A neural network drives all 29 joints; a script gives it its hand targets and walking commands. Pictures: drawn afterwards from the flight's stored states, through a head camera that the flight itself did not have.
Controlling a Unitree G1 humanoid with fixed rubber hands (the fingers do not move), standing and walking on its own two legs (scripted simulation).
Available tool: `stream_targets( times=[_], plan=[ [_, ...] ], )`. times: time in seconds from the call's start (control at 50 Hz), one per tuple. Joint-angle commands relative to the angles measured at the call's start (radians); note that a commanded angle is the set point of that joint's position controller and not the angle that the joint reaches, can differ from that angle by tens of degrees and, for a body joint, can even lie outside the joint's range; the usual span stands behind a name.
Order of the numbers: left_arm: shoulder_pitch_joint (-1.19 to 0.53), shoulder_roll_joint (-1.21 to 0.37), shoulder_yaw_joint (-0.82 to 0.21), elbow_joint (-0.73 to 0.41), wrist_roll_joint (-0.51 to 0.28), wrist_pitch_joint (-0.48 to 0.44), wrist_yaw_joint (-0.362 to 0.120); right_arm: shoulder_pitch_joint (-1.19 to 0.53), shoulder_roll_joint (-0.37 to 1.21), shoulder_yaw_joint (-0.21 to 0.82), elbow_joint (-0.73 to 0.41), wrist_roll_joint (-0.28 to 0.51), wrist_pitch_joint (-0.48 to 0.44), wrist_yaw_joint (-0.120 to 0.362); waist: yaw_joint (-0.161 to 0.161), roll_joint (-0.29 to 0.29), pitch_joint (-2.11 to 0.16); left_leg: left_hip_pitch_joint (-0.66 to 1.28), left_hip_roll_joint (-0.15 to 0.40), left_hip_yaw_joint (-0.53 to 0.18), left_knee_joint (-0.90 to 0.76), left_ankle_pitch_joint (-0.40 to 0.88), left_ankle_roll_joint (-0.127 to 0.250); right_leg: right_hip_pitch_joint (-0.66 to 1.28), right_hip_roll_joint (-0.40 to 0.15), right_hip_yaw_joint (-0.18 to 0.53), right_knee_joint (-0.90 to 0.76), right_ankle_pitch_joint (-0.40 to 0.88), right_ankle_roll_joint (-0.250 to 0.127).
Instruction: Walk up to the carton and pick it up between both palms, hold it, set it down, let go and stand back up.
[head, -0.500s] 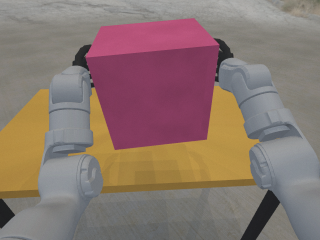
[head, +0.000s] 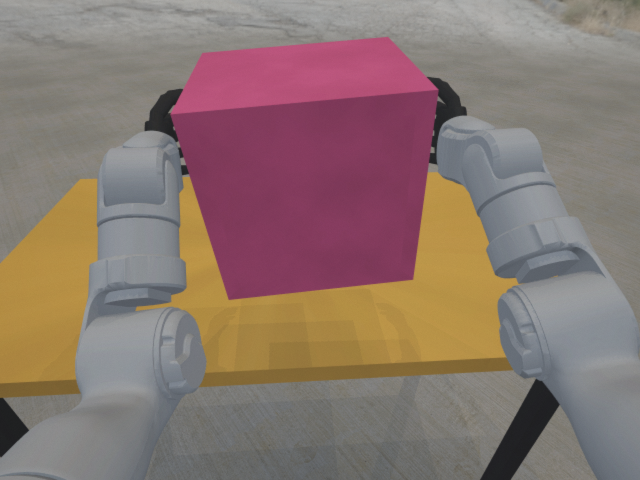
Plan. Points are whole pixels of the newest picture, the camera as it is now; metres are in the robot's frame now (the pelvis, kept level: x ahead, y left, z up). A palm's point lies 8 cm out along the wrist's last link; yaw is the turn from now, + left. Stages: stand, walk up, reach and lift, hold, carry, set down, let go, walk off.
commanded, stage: hold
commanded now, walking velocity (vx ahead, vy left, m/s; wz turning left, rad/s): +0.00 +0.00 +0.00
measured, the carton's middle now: (308, 167) +0.40 +0.01 +0.27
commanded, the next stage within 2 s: set down in 0.50 s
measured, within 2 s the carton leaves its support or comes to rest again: neither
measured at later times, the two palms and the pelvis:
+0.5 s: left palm (162, 153) +0.38 +0.17 +0.30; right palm (447, 138) +0.37 -0.15 +0.31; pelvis +0.00 +0.00 +0.00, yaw +0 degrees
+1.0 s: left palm (149, 147) +0.39 +0.19 +0.30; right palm (427, 134) +0.40 -0.13 +0.31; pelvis +0.01 -0.01 +0.00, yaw +2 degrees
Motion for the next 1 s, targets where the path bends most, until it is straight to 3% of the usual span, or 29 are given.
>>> stream_targets(
  times=[0.0,0.48,0.5,0.54,0.62,0.68,0.74,0.8,0.86,0.98],
  plan=[
    [-0.774,-0.562,-0.309,-0.167,-0.240,-0.080,-0.178,-0.815,0.591,0.117,-0.331,0.186,-0.063,0.157,-0.005,0.058,-0.356,-0.104,-0.058,-0.009,-0.078,0.127,-0.034,0.282,0.043,0.078,0.034,0.165,0.017],
    [-0.765,-0.567,-0.315,-0.176,-0.242,-0.077,-0.175,-0.804,0.586,0.119,-0.338,0.192,-0.063,0.155,-0.011,0.066,-0.358,-0.087,-0.060,-0.007,-0.069,0.158,-0.040,0.281,0.045,0.080,0.033,0.190,0.017],
    [-0.839,-0.578,-0.328,-0.247,-0.277,-0.089,-0.179,-0.886,0.645,0.151,-0.412,0.211,-0.077,0.151,0.005,0.033,-0.426,-0.069,-0.080,-0.008,-0.054,0.187,-0.027,0.301,0.041,0.079,0.041,0.213,0.043],
    [-0.885,-0.580,-0.332,-0.245,-0.287,-0.103,-0.170,-0.924,0.664,0.151,-0.417,0.218,-0.084,0.146,0.009,0.035,-0.453,-0.036,-0.084,-0.010,-0.043,0.208,-0.027,0.284,0.041,0.072,0.045,0.223,0.055],
    [-0.902,-0.572,-0.276,-0.127,-0.242,-0.156,-0.161,-0.956,0.629,0.067,-0.306,0.127,-0.154,0.164,0.024,0.049,-0.409,-0.021,-0.070,-0.007,-0.069,0.126,-0.020,0.220,0.036,0.051,0.025,0.086,0.038],
    [-0.837,-0.523,-0.190,0.001,-0.163,-0.189,-0.169,-0.892,0.545,-0.032,-0.117,0.030,-0.214,0.192,0.026,0.058,-0.277,-0.015,-0.051,-0.003,-0.110,0.049,-0.016,0.195,0.036,0.031,0.002,-0.030,0.018],
    [-0.719,-0.452,-0.114,0.075,-0.081,-0.192,-0.200,-0.765,0.459,-0.114,0.046,-0.058,-0.256,0.220,0.006,0.035,-0.133,-0.034,-0.042,0.010,-0.153,0.010,-0.009,0.222,0.028,0.023,-0.010,-0.054,0.012],
    [-0.657,-0.437,-0.113,0.063,-0.055,-0.186,-0.230,-0.728,0.421,-0.132,0.049,-0.093,-0.299,0.233,-0.009,0.020,-0.107,-0.003,-0.045,0.025,-0.143,0.102,-0.013,0.251,0.027,0.014,-0.016,0.000,0.014],
    [-0.628,-0.462,-0.157,-0.003,-0.059,-0.191,-0.239,-0.739,0.429,-0.100,-0.044,-0.091,-0.352,0.232,-0.020,0.017,-0.153,0.052,-0.055,0.036,-0.104,0.242,-0.024,0.278,0.032,-0.001,-0.011,0.091,0.021],
    [-0.617,-0.547,-0.297,-0.207,-0.090,-0.221,-0.184,-0.756,0.456,0.001,-0.204,-0.050,-0.450,0.228,-0.025,0.086,-0.291,0.193,-0.063,0.031,-0.020,0.499,-0.065,0.274,0.045,-0.039,0.015,0.225,0.029]
  ],
)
